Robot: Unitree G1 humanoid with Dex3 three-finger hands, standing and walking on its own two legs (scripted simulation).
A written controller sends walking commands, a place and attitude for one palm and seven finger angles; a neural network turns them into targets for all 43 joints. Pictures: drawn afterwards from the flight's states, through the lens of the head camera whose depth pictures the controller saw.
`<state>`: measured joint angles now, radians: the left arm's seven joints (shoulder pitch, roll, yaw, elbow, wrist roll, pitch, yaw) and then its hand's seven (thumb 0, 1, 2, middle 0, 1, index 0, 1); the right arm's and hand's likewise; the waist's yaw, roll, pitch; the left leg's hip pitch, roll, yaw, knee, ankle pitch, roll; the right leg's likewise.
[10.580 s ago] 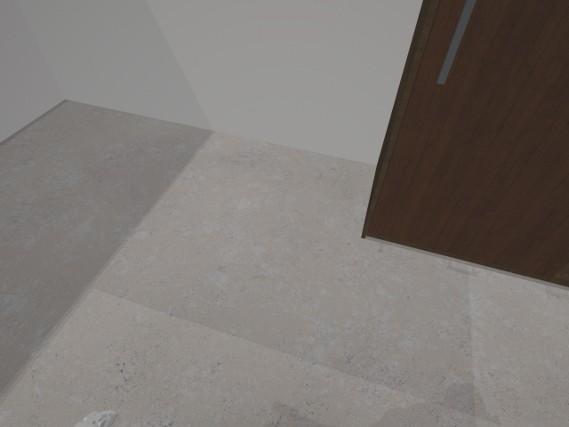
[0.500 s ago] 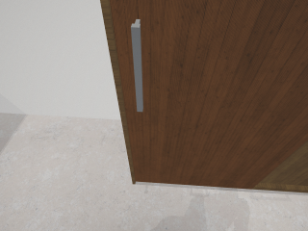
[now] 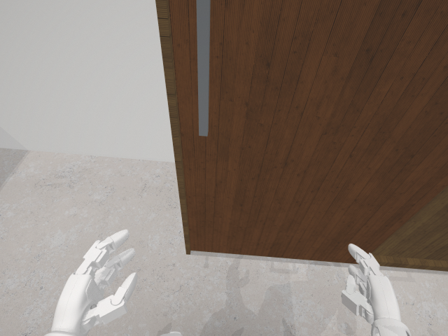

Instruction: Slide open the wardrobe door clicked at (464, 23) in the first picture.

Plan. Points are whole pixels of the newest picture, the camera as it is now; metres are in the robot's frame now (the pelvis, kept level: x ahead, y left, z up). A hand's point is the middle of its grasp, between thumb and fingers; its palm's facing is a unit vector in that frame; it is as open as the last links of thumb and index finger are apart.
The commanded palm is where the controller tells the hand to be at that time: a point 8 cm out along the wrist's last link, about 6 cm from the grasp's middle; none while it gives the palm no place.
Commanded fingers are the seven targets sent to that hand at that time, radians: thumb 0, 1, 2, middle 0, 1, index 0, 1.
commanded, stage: raise the hand with hooked fingers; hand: left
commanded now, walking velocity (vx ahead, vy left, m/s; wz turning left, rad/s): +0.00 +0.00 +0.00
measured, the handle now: (204, 72) +0.54 +0.08 +0.20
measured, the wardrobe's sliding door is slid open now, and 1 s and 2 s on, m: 0.00 0.00 0.00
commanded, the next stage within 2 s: move the hooked fingers beside the handle in 1.68 s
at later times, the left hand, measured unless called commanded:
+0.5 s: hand (61, 224) +0.24 +0.25 +0.12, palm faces +0.12 -0.99 -0.06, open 11.6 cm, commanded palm +0.21 +0.29 +0.12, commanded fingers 0.00 -0.20 0.43 -0.28 -1.00 -0.28 -1.00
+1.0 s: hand (30, 178) +0.27 +0.29 +0.18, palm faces +0.06 -1.00 -0.07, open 13.9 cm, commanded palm +0.24 +0.33 +0.20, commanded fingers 0.00 -0.50 0.30 -0.30 -1.20 -0.30 -1.20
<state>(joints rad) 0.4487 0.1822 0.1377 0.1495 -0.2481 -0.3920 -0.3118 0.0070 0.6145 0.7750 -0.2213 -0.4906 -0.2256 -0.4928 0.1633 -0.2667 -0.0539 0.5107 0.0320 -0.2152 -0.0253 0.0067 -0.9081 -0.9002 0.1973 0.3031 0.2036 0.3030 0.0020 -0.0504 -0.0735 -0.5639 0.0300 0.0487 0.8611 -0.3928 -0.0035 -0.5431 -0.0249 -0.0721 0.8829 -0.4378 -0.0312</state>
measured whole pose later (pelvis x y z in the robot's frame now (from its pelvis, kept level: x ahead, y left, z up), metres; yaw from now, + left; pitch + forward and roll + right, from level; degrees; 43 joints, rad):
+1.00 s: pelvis +0.02 +0.02 +0.04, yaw +2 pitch -1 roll -1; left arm 0.01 0.43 0.40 0.07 -0.34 0.13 -0.43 -0.01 -0.47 0.32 -0.30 -1.18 -0.30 -1.18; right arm 0.20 -0.25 0.09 0.59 0.08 -0.25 -0.11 0.01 -0.90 -0.90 0.20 0.30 0.21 0.30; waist 0.06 0.06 -0.02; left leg -0.25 0.01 0.02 0.56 -0.28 0.02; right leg -0.19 -0.03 -0.10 0.51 -0.30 0.00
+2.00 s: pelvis +0.01 +0.01 +0.04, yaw +2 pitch -3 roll +0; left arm -0.18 0.43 0.40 0.18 -0.32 0.18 -0.43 -0.01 -0.51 0.30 -0.30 -1.20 -0.30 -1.20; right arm 0.22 -0.28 0.08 0.61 0.10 -0.22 -0.12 0.01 -0.90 -0.90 0.20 0.30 0.21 0.30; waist 0.05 0.06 0.00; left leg -0.20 0.01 0.02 0.49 -0.24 0.00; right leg -0.15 -0.02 -0.11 0.47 -0.27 -0.02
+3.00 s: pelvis +0.03 +0.00 +0.04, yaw +0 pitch +0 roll +0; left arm -0.54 0.29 0.21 0.45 -0.21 0.17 -0.17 -0.01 -0.50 0.30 -0.30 -1.20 -0.30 -1.20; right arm 0.24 -0.26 0.05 0.65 0.08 -0.08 -0.09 0.01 -0.91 -0.90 0.20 0.30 0.20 0.30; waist -0.01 0.04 -0.02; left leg -0.22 0.02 0.04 0.47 -0.24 0.00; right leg -0.19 -0.01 -0.08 0.48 -0.28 -0.02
